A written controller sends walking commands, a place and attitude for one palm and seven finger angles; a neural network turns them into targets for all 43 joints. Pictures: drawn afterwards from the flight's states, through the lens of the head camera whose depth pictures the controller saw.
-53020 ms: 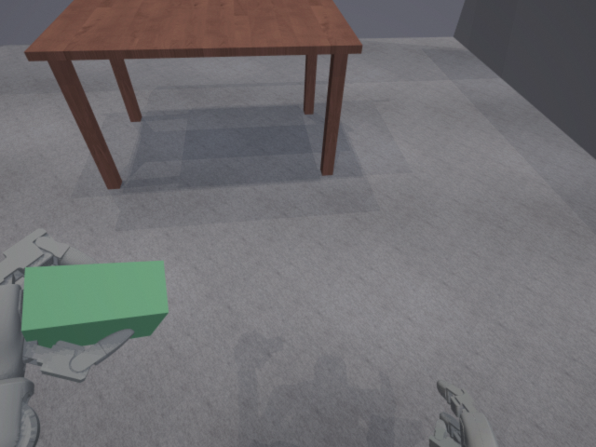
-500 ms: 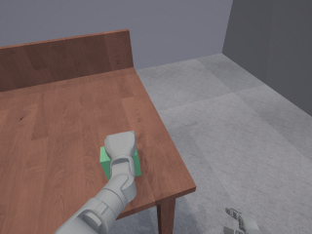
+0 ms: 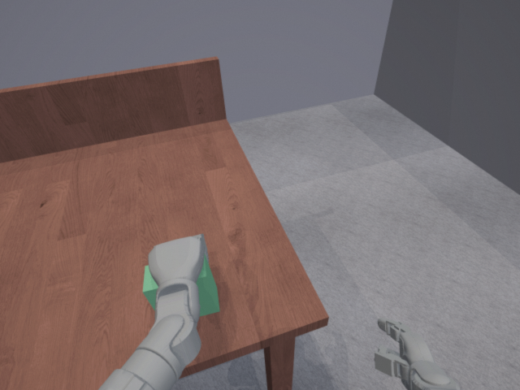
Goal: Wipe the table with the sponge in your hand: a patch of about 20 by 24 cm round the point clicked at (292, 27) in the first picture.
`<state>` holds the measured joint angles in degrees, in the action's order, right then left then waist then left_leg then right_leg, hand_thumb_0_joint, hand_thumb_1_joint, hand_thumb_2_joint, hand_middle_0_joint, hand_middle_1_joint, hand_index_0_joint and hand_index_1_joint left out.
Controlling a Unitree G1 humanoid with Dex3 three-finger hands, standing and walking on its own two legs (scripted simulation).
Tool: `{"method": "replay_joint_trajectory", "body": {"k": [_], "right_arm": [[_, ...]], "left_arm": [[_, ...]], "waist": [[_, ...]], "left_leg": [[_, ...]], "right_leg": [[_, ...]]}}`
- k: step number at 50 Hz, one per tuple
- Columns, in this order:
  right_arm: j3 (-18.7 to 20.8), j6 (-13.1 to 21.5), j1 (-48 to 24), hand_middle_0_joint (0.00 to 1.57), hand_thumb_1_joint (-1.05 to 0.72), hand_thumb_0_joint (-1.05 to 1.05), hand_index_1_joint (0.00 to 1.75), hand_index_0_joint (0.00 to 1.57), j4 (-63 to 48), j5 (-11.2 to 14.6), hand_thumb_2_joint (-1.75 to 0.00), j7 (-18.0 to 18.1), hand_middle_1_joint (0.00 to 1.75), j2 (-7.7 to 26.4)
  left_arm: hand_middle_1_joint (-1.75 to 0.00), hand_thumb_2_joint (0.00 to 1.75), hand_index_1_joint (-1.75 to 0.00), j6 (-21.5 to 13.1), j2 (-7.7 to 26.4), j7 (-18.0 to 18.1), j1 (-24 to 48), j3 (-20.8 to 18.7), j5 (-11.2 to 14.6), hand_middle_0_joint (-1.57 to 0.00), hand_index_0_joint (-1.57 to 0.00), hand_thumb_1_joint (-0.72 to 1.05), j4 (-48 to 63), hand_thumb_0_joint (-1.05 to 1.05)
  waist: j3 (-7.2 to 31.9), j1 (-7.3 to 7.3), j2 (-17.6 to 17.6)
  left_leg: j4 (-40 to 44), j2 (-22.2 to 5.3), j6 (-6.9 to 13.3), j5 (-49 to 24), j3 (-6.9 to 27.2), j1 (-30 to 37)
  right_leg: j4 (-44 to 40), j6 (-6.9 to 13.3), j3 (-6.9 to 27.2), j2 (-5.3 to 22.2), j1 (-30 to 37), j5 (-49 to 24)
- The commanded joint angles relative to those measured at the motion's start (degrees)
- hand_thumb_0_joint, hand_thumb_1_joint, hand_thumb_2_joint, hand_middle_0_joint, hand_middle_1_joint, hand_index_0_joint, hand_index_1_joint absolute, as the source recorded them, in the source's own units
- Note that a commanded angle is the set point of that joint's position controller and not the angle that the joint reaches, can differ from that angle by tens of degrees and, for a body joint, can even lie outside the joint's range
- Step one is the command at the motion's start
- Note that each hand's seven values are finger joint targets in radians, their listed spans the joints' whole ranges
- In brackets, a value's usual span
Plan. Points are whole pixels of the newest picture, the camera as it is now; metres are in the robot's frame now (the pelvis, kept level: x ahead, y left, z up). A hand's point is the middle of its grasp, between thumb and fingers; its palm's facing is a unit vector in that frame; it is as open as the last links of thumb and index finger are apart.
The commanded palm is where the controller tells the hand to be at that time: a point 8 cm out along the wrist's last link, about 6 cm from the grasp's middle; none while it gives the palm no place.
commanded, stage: slide back across to the middle lane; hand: left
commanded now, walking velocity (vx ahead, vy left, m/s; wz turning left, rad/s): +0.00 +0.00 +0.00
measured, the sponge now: (186, 294) +0.29 +0.18 -0.03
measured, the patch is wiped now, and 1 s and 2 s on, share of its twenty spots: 1.00 1.00 1.00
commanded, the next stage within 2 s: wipe forward along the middle lane in 0.02 s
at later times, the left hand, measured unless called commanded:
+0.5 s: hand (171, 269) +0.32 +0.21 +0.01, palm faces -0.06 -0.04 -1.00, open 9.6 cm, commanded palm +0.29 +0.21 +0.03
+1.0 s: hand (163, 246) +0.37 +0.24 +0.01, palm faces -0.09 -0.01 -1.00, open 9.6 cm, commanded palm +0.34 +0.24 +0.03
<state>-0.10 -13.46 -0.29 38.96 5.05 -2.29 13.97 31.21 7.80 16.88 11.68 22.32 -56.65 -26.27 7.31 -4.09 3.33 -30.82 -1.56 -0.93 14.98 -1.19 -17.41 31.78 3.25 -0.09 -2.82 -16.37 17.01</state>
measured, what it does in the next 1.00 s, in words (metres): stands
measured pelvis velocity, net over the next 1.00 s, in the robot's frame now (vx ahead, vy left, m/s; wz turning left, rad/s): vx -0.02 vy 0.00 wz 0.01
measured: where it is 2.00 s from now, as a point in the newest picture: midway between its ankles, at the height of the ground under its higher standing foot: outside the picture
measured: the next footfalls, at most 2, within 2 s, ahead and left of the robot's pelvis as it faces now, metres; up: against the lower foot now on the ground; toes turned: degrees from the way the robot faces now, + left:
none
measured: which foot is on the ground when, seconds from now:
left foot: down 0.00-1.00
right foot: down 0.00-1.00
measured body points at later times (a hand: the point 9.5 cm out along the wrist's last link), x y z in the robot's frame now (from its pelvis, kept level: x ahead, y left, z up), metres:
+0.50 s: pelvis -0.01 +0.00 -0.01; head -0.03 -0.03 +0.44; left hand +0.31 +0.20 +0.07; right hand +0.19 -0.23 -0.11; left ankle +0.01 +0.13 -0.73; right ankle -0.01 -0.09 -0.73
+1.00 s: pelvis -0.02 +0.00 -0.01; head +0.00 -0.02 +0.44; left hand +0.37 +0.24 +0.06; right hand +0.11 -0.25 -0.14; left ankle +0.01 +0.13 -0.73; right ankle -0.01 -0.09 -0.73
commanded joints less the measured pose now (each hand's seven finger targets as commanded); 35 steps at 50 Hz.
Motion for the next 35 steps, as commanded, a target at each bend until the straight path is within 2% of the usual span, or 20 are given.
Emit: {"method": "replay_joint_trajectory", "body": {"k": [1, 4, 5, 7, 10, 11, 12, 14, 17, 19, 20, 23, 24, 25, 27, 29, 30, 32, 34, 35], "right_arm": [[2.0, 3.1, -11.8, 0.20, -0.90, 0.00, 0.30, 0.20, -9.6, 0.2, -0.90, 0.4, 0.30, 6.0], [2.0, 3.3, -12.3, 0.20, -0.90, 0.00, 0.30, 0.20, -10.0, 0.2, -0.90, 0.5, 0.30, 6.1], [2.0, 3.3, -12.4, 0.20, -0.90, 0.00, 0.30, 0.20, -10.3, 0.2, -0.90, 0.6, 0.30, 5.9], [2.0, 3.5, -11.7, 0.20, -0.90, 0.00, 0.30, 0.20, -9.5, 0.2, -0.90, 0.9, 0.30, 6.2], [1.8, 3.6, -11.0, 0.20, -0.90, 0.00, 0.30, 0.20, -8.8, 0.3, -0.90, 1.6, 0.30, 6.3], [1.7, 3.7, -10.5, 0.20, -0.90, 0.00, 0.30, 0.20, -8.2, 0.3, -0.90, 2.0, 0.30, 6.5], [1.7, 3.9, -10.3, 0.20, -0.90, 0.00, 0.30, 0.20, -8.1, 0.2, -0.90, 2.3, 0.30, 6.5], [1.8, 4.1, -9.8, 0.20, -0.90, 0.00, 0.30, 0.20, -7.9, -0.1, -0.90, 2.7, 0.30, 6.7], [2.0, 4.5, -7.8, 0.20, -0.90, 0.00, 0.30, 0.20, -7.4, -0.3, -0.90, 3.3, 0.30, 6.5], [2.1, 4.7, -7.0, 0.20, -0.90, 0.00, 0.30, 0.20, -7.0, -0.5, -0.90, 3.6, 0.30, 7.1], [2.0, 4.7, -6.4, 0.20, -0.90, 0.00, 0.30, 0.20, -7.2, -0.4, -0.90, 3.8, 0.30, 6.7], [2.2, 4.8, -5.4, 0.20, -0.90, 0.00, 0.30, 0.20, -6.8, -0.4, -0.90, 4.0, 0.30, 7.0], [2.2, 4.8, -5.3, 0.20, -0.90, 0.00, 0.30, 0.20, -6.7, -0.6, -0.90, 4.1, 0.30, 7.4], [2.2, 4.8, -4.4, 0.20, -0.90, 0.00, 0.30, 0.20, -6.8, -0.5, -0.90, 4.1, 0.30, 7.2], [2.3, 4.9, -3.5, 0.20, -0.90, 0.00, 0.30, 0.20, -6.3, -0.5, -0.90, 4.3, 0.30, 7.4], [2.4, 4.9, -2.9, 0.20, -0.90, 0.00, 0.30, 0.20, -6.2, -0.8, -0.90, 4.4, 0.30, 7.7], [2.4, 4.9, -2.3, 0.20, -0.90, 0.00, 0.30, 0.20, -6.5, -0.6, -0.90, 4.5, 0.30, 7.4], [2.5, 5.1, -1.4, 0.20, -0.90, 0.00, 0.30, 0.20, -6.1, -0.6, -0.90, 4.6, 0.30, 7.6], [2.5, 5.2, -0.8, 0.20, -0.90, 0.00, 0.30, 0.20, -5.7, -0.8, -0.90, 4.9, 0.30, 8.1], [2.5, 5.2, -0.2, 0.20, -0.90, 0.00, 0.30, 0.20, -5.9, -0.6, -0.90, 5.0, 0.30, 7.8]], "left_arm": [[-1.60, 1.30, -1.60, 0.3, 7.9, 0.0, 4.3, -6.5, -0.8, -1.20, -1.20, 0.10, 4.4, 0.00], [-1.60, 1.30, -1.60, 0.0, 8.6, -0.4, 4.6, -7.2, -0.9, -1.20, -1.20, 0.10, 6.2, 0.00], [-1.60, 1.30, -1.60, 0.2, 6.6, -0.6, 4.4, -4.8, -0.8, -1.20, -1.20, 0.10, 6.7, 0.00], [-1.60, 1.30, -1.60, 0.3, 7.4, -0.8, 6.6, -5.4, -0.6, -1.20, -1.20, 0.10, 5.3, 0.00], [-1.60, 1.30, -1.60, -0.1, 7.1, -1.5, 10.4, -4.9, -0.7, -1.20, -1.20, 0.10, 2.4, 0.00], [-1.60, 1.30, -1.60, -0.5, 8.9, -1.4, 12.3, -6.6, -1.0, -1.20, -1.20, 0.10, 1.3, 0.00], [-1.60, 1.30, -1.60, -1.0, 8.2, -1.5, 13.3, -5.9, -1.3, -1.20, -1.20, 0.10, 0.7, 0.00], [-1.60, 1.30, -1.60, -1.9, 10.2, -1.6, 14.9, -8.3, -1.9, -1.20, -1.20, 0.10, 0.0, 0.00], [-1.60, 1.30, -1.60, -3.5, 9.2, -0.9, 16.4, -7.8, -2.5, -1.20, -1.20, 0.10, -3.2, 0.00], [-1.60, 1.30, -1.60, -3.9, 12.3, -0.5, 15.4, -11.5, -2.4, -1.20, -1.20, 0.10, -5.6, 0.00], [-1.60, 1.30, -1.60, -4.1, 9.8, -0.4, 16.1, -9.2, -2.1, -1.20, -1.20, 0.10, -6.5, 0.00], [-1.60, 1.30, -1.60, -4.4, 10.4, 0.1, 18.5, -9.8, -2.0, -1.20, -1.20, 0.10, -9.6, 0.00], [-1.60, 1.30, -1.60, -4.3, 12.7, 0.0, 18.4, -12.0, -2.0, -1.20, -1.20, 0.10, -10.4, 0.00], [-1.60, 1.30, -1.60, -4.5, 11.3, 0.1, 19.6, -10.5, -1.9, -1.20, -1.20, 0.10, -11.1, 0.00], [-1.60, 1.30, -1.60, -5.0, 12.5, 0.3, 21.9, -11.1, -2.0, -1.20, -1.20, 0.10, -12.8, 0.00], [-1.60, 1.30, -1.60, -5.3, 14.0, 0.3, 21.6, -13.0, -2.0, -1.20, -1.20, 0.10, -14.3, 0.00], [-1.60, 1.30, -1.60, -5.5, 12.7, 0.3, 21.5, -11.6, -1.6, -1.20, -1.20, 0.10, -14.7, 0.00], [-1.60, 1.30, -1.60, -6.2, 13.9, 0.4, 23.9, -12.3, -1.2, -1.20, -1.20, 0.10, -15.9, 0.00], [-1.60, 1.30, -1.60, -6.9, 18.1, 0.5, 24.9, -15.8, -1.2, -1.20, -1.20, 0.10, -17.4, 0.00], [-1.60, 1.30, -1.60, -7.2, 16.7, 0.5, 25.5, -14.2, -1.2, -1.20, -1.20, 0.10, -18.0, 0.00]], "waist": [[8.1, -1.48, -7.6], [7.5, -1.26, -8.2], [6.6, -0.82, -7.8], [4.9, 0.07, -9.4], [2.9, 0.99, -9.3], [2.4, 1.16, -9.4], [3.2, 1.27, -8.8], [5.1, 0.64, -7.9], [6.2, 1.54, -8.2], [7.6, 0.63, -9.7], [7.2, 1.65, -10.2], [5.4, 2.36, -10.5], [5.9, 1.54, -9.8], [6.1, 2.50, -10.1], [5.9, 3.11, -10.1], [7.0, 2.37, -10.0], [7.5, 2.89, -9.8], [7.2, 3.54, -10.7], [7.5, 2.96, -10.2], [7.6, 3.68, -10.2]], "left_leg": [[1.5, 3.7, 2.6, -10.7, 0.6, 2.5], [1.9, 3.7, 2.5, -10.4, 1.2, 2.1], [1.8, 3.7, 2.8, -9.8, 0.8, 2.3], [1.5, 3.7, 2.9, -8.6, 0.8, 1.9], [2.0, 3.6, 3.0, -5.5, 0.9, 1.1], [1.8, 3.6, 3.0, -4.7, 1.0, 0.6], [1.6, 3.8, 3.0, -4.5, 0.8, 0.4], [1.9, 3.7, 2.8, -4.3, 1.3, 0.1], [0.4, 3.7, 2.9, -4.0, 0.6, -1.1], [0.5, 3.7, 2.6, -3.6, 1.1, -2.8], [0.0, 3.7, 2.8, -3.4, 0.6, -3.2], [-0.5, 3.5, 2.8, -1.4, 0.5, -5.3], [-0.1, 3.5, 2.6, -1.0, 1.1, -5.9], [-0.7, 3.4, 2.8, -0.9, 0.5, -6.0], [-1.4, 3.4, 2.8, -0.1, 0.5, -7.2], [-1.3, 3.3, 2.8, -0.4, 1.0, -8.0], [-1.7, 3.2, 2.9, 0.1, 0.4, -8.1], [-2.2, 3.2, 3.0, 0.9, 0.2, -9.3], [-2.1, 3.1, 2.9, 1.4, 0.9, -10.4], [-2.3, 3.0, 3.0, 2.0, 0.4, -10.6]], "right_leg": [[-4.8, 1.4, 4.5, 0.9, 4.6, -19.5], [-5.2, 1.5, 5.3, 0.7, 4.4, -19.1], [-5.4, 1.2, 4.8, 1.0, 3.8, -17.8], [-6.3, 0.9, 4.9, 0.9, 2.4, -16.4], [-7.1, 0.7, 4.6, 1.0, -0.1, -11.1], [-7.1, 0.7, 4.5, 0.9, -0.9, -10.0], [-6.8, 0.7, 4.6, 1.0, -1.0, -10.1], [-6.4, 1.1, 4.7, 0.8, -1.0, -9.3], [-5.4, 0.7, 4.4, 1.1, -1.5, -10.6], [-5.3, 0.9, 5.2, 0.9, -0.9, -10.3], [-4.9, 0.4, 4.5, 1.3, -1.1, -10.6], [-5.4, 0.0, 4.5, 1.5, -3.4, -8.0], [-5.5, 0.4, 5.1, 1.2, -3.4, -6.9], [-5.0, 0.0, 4.3, 1.5, -3.5, -7.0], [-5.0, -0.2, 4.5, 1.5, -4.5, -6.2], [-4.7, 0.1, 4.9, 1.4, -4.2, -7.1], [-4.6, -0.4, 4.3, 1.8, -4.0, -5.9], [-4.8, -0.7, 4.5, 1.8, -4.5, -5.2], [-4.8, -0.4, 5.4, 1.6, -4.6, -4.3], [-4.6, -0.9, 4.4, 1.9, -4.8, -2.9]]}}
